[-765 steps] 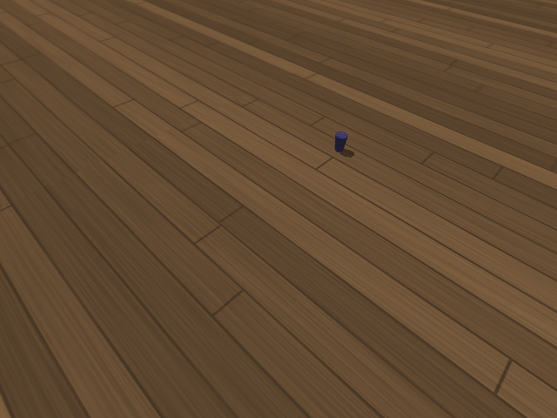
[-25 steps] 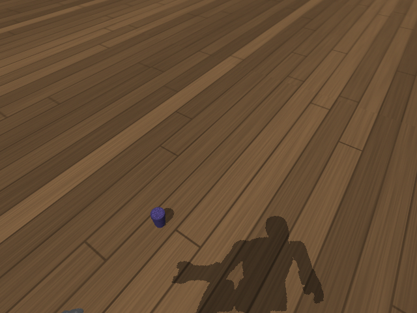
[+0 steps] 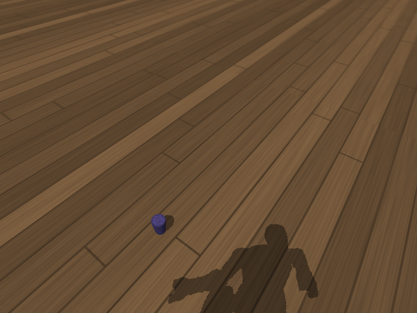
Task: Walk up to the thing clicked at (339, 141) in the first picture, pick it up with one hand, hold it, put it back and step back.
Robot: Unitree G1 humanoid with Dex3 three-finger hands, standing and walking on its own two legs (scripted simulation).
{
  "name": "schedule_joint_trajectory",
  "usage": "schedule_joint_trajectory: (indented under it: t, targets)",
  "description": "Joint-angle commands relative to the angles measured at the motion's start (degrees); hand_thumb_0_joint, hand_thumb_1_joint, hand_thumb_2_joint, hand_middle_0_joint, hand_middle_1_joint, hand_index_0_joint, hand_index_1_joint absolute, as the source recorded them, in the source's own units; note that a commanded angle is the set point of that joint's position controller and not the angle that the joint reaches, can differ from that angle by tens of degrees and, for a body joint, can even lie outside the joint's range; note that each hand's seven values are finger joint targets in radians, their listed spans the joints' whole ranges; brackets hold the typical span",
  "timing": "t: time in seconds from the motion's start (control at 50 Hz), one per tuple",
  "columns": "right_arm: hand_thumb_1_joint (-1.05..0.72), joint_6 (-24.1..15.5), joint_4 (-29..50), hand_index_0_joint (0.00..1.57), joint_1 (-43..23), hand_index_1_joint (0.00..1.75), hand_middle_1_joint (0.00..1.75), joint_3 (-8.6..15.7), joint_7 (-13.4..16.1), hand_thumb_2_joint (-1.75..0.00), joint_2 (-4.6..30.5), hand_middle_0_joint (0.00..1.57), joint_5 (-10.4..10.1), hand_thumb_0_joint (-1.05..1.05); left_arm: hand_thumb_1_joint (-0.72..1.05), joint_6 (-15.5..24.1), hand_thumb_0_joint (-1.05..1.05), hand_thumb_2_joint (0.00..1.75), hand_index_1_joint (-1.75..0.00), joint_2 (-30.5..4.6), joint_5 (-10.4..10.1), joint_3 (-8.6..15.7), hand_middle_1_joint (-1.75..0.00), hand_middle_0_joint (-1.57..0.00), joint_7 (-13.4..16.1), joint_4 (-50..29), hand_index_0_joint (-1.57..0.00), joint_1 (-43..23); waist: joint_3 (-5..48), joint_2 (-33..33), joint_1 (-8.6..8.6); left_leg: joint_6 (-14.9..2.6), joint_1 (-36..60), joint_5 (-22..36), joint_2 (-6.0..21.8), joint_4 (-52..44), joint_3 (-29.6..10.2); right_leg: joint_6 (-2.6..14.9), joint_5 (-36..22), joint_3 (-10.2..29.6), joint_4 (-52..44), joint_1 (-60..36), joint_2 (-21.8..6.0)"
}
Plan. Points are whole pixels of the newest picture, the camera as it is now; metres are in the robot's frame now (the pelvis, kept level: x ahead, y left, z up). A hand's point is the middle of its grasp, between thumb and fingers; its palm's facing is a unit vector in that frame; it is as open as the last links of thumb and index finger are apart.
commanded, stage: stand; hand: left
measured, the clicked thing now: (159, 225) +0.71 +0.25 -0.73
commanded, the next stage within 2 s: walk up in 0.82 s
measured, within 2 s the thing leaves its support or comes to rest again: neither
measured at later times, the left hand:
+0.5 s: hand out of the picture +0.07 +0.24 -0.15, palm faces -0.03 -0.94 -0.35, open 7.4 cm
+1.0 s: hand out of the picture +0.06 +0.26 -0.15, palm faces +0.06 -0.93 -0.35, open 7.4 cm
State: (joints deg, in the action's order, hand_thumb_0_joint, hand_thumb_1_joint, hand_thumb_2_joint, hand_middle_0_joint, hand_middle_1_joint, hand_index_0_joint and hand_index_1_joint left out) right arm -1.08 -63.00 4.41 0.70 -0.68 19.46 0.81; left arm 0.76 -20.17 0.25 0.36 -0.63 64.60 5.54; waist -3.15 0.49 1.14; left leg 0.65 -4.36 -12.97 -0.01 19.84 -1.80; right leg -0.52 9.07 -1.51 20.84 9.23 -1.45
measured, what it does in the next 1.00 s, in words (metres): stands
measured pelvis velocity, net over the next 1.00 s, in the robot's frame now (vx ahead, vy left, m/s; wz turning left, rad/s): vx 0.01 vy -0.01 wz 0.02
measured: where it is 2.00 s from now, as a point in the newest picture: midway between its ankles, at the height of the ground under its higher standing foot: outside the picture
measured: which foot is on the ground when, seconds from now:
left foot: down 0.00-0.88, up 0.90-1.00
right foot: down 0.00-1.00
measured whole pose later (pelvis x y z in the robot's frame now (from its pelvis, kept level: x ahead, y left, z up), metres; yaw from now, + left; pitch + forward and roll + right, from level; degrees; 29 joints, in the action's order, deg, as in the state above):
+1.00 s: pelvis +0.01 -0.01 +0.00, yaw +1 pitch -3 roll +0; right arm -0.2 -61.1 13.7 3.3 -3.1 22.6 2.9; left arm 2.9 -21.0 1.8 4.1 -2.3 59.6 11.7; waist -2.5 -0.6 2.0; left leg -1.9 -17.5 -25.1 1.9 44.2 -1.0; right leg 3.1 10.7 -2.5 20.1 7.3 -0.5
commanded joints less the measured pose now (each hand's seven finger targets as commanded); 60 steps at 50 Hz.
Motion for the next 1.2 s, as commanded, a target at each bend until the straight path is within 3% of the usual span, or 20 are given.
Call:
schedule_joint_trajectory:
  t: [0.0,0.12,0.36,0.64,0.78,0.8,0.82,0.84,0.86,0.88,0.92,0.94,0.98,1.04,1.08,1.1,1.12,1.14,1.16,1.18]
  targets:
    - [-0.9,-0.9,2.5,0.2,-1.5,0.3,0.3,2.2,0.8,-0.9,12.5,0.2,-0.4,0.0,0.9,1.8,0.0,0.9,-0.3,-12.0,0.2,2.0,-0.3,-0.2,0.8,-3.2,-0.2,-2.9,4.6,-1.1,-1.09,-1.58,-1.5,9.0,7.2,-4.7,-4.4,1.93,-7.6,6.0,-3.2,-3.5,-6.3]
    - [-0.9,-0.8,2.5,0.2,-1.7,0.3,0.3,2.2,0.6,-0.9,12.3,0.2,-0.4,0.0,0.9,2.2,0.0,0.9,-0.3,-12.1,0.3,1.5,-0.3,-0.2,0.9,-2.8,-0.2,-2.3,5.8,-0.1,-1.26,-1.51,-0.7,10.0,7.1,-4.5,-3.8,1.83,-9.4,6.2,-3.8,-4.3,-6.5]
    - [-0.9,-0.6,1.4,0.2,-0.3,0.3,0.3,1.8,0.6,-0.9,12.4,0.2,-0.3,0.0,0.9,1.9,0.0,0.9,-0.3,-12.7,0.1,1.5,-0.3,-0.2,1.0,-2.7,-0.2,-1.8,5.0,-1.4,-0.91,-1.2,-2.4,6.5,7.0,-5.3,-3.7,2.02,-6.3,6.5,-4.2,-4.4,-6.4]
    - [-0.9,-0.4,0.9,0.2,2.1,0.3,0.3,1.5,0.7,-0.9,12.4,0.2,-0.1,0.0,0.9,1.3,0.0,0.9,-0.3,-13.2,0.0,1.7,-0.3,-0.2,0.7,-2.8,-0.2,-2.6,2.5,-0.4,-0.93,-1.05,-4.1,2.2,6.8,-5.5,-3.6,2.18,1.6,7.5,-5.7,-2.2,-6.0]
    - [-0.9,-0.6,1.4,0.2,2.3,0.3,0.3,1.6,0.8,-0.9,12.5,0.2,-0.2,0.0,0.9,1.4,0.0,0.9,-0.3,-13.1,0.2,1.7,-0.3,-0.2,0.7,-3.0,-0.2,-2.5,4.6,-0.4,-1.19,-1.05,-2.8,4.8,7.1,-4.8,-3.2,2.38,-3.2,7.3,-4.6,-3.6,-6.1]
    - [-0.9,-1.1,3.4,0.2,6.4,0.3,0.3,3.7,-0.3,-0.9,15.3,0.2,0.7,0.0,0.9,1.9,0.0,0.9,-0.3,-15.5,0.9,5.4,-0.3,-0.2,-0.5,-5.2,-0.2,1.6,9.9,-0.4,-0.42,-4.61,-4.5,-17.0,3.8,1.2,-2.0,4.3,20.8,6.6,-1.8,-8.4,-3.1]
    - [-0.9,-1.0,4.1,0.2,6.2,0.3,0.3,4.0,-0.7,-0.9,15.4,0.2,1.2,0.0,0.9,2.0,0.0,0.9,-0.3,-16.5,1.5,6.1,-0.3,-0.2,-0.7,-4.4,-0.2,5.3,6.6,0.4,1.36,-4.86,-13.6,-24.8,3.3,4.6,-1.6,6.09,31.6,11.1,-3.1,-10.4,-5.7]
    - [-0.9,-0.7,5.0,0.2,4.5,0.3,0.3,4.0,-0.9,-0.9,14.8,0.2,1.5,0.0,0.9,2.0,0.0,0.9,-0.3,-17.8,1.8,7.0,-0.3,-0.2,-0.8,-4.0,-0.2,7.7,2.8,3.9,2.79,-3.79,-21.7,-24.5,0.6,11.1,1.9,8.07,39.0,17.8,-8.4,-11.9,-10.1]
    - [-0.9,-0.3,6.6,0.2,2.1,0.3,0.3,4.1,-1.1,-0.9,13.6,0.2,1.9,0.0,0.9,2.2,0.0,0.9,-0.3,-19.4,1.9,7.8,-0.3,-0.2,-0.7,-4.7,-0.2,8.5,-0.9,8.9,4.22,-3.06,-27.4,-20.0,0.8,23.9,2.6,11.13,42.3,25.9,-14.7,-9.7,-17.4]
    - [-0.9,-0.4,7.4,0.2,2.4,0.3,0.3,4.2,-1.2,-0.9,13.4,0.2,2.0,0.0,0.9,2.7,0.0,0.9,-0.3,-19.9,2.0,8.4,-0.3,-0.2,-0.5,-6.5,-0.2,7.5,-3.6,7.1,3.96,-2.79,-31.0,-16.4,3.2,27.4,-1.2,13.63,37.7,27.8,-15.4,-9.5,-20.4]
    - [-0.9,-1.2,8.1,0.2,2.5,0.3,0.3,4.9,-1.4,-0.9,14.1,0.2,1.7,0.0,0.9,3.1,0.0,0.9,-0.3,-17.9,1.7,8.1,-0.3,-0.2,-0.5,-7.8,-0.2,7.4,-4.6,3.9,3.49,-2.89,-31.2,-12.5,4.9,27.4,-3.5,13.97,25.7,24.3,-14.2,-9.8,-18.4]
    - [-0.9,-1.5,8.5,0.2,3.3,0.3,0.3,5.3,-1.6,-0.9,14.2,0.2,1.7,0.0,0.9,3.2,0.0,0.9,-0.3,-17.8,1.8,8.0,-0.3,-0.2,-0.5,-8.1,-0.2,6.8,-3.7,4.3,2.41,-2.5,-29.6,-12.3,5.9,26.7,-3.3,13.44,23.0,21.0,-13.9,-9.0,-17.1]
    - [-0.9,-1.6,8.6,0.2,5.8,0.3,0.3,5.6,-2.6,-0.9,13.7,0.2,1.6,0.0,0.9,3.2,0.0,0.9,-0.3,-17.0,1.5,7.8,-0.3,-0.2,-1.0,-9.8,-0.2,5.1,-1.9,5.4,0.74,-1.83,-24.2,-11.4,4.9,23.8,-0.2,12.17,20.8,14.9,-13.1,-5.8,-13.4]
    - [-0.9,-1.4,8.6,0.2,11.7,0.3,0.3,6.7,-3.0,-0.9,13.3,0.2,1.5,0.0,0.9,2.9,0.0,0.9,-0.3,-18.2,1.9,7.7,-0.3,-0.2,-1.6,-13.2,-0.2,0.1,-1.2,9.8,-2.96,-1.4,-10.2,-6.8,5.4,16.9,2.1,10.53,21.9,10.2,-10.6,7.6,-12.0]
    - [-0.9,-1.6,7.3,0.2,17.2,0.3,0.3,7.6,-2.7,-0.9,13.4,0.2,1.5,0.0,0.9,2.3,0.0,0.9,-0.3,-17.3,1.5,7.3,-0.3,-0.2,-2.0,-14.5,-0.2,-0.8,-0.5,7.1,-6.0,-0.62,-0.2,1.5,3.2,10.2,5.1,8.74,25.1,5.4,-2.7,14.7,-8.8]
    - [-0.9,-1.8,5.5,0.2,22.7,0.3,0.3,8.3,-2.2,-0.9,13.9,0.2,1.9,0.0,0.9,1.9,0.0,0.9,-0.3,-15.4,1.6,6.9,-0.3,-0.2,-2.0,-14.8,-0.2,-1.0,0.8,2.2,-8.26,-0.29,6.6,2.1,1.6,10.9,5.9,7.45,28.3,3.4,5.3,19.9,-6.4]
    - [-0.9,-2.0,4.6,0.2,27.3,0.3,0.3,9.2,-1.6,-0.9,16.2,0.2,2.2,0.0,0.9,1.5,0.0,0.9,-0.3,-12.3,1.9,6.0,-0.3,-0.2,-2.0,-15.6,-0.2,0.7,1.6,-6.5,-9.93,-1.33,13.2,-5.8,2.6,9.5,1.9,6.66,30.1,2.0,17.9,27.7,-3.0]
    - [-0.9,-2.3,5.1,0.2,29.1,0.3,0.3,9.9,-1.0,-0.9,20.4,0.2,2.9,0.0,0.9,1.1,0.0,0.9,-0.3,-8.4,1.6,4.7,-0.3,-0.2,-1.9,-15.5,-0.2,5.0,0.5,-21.1,-9.86,-3.88,9.2,-28.7,12.3,-2.5,-15.1,5.34,30.1,-0.3,36.3,32.5,4.8]
    - [-0.9,-2.9,9.3,0.2,21.1,0.3,0.3,9.5,-0.6,-0.9,22.6,0.2,2.8,0.0,0.9,0.7,0.0,0.9,-0.3,-9.6,1.0,4.9,-0.3,-0.2,-1.6,-14.9,-0.2,9.2,-1.5,-17.4,-5.38,-7.71,-0.6,-43.3,22.5,-13.9,-36.4,3.75,23.3,7.0,45.1,33.1,6.0]
    - [-0.9,-3.1,11.9,0.2,13.9,0.3,0.3,9.8,-0.7,-0.9,25.3,0.2,1.2,0.0,0.9,0.5,0.0,0.9,-0.3,-15.5,0.7,6.1,-0.3,-0.2,-1.3,-13.7,-0.2,10.1,-4.4,-11.8,-3.53,-10.64,-8.6,-46.1,24.4,-16.0,-37.1,4.31,19.9,11.2,44.8,28.2,2.0]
